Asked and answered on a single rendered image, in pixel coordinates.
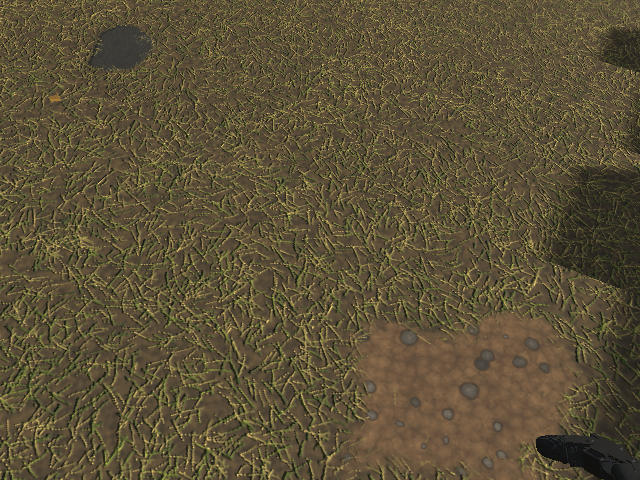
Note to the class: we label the robot right hand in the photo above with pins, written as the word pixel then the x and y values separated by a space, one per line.
pixel 597 455

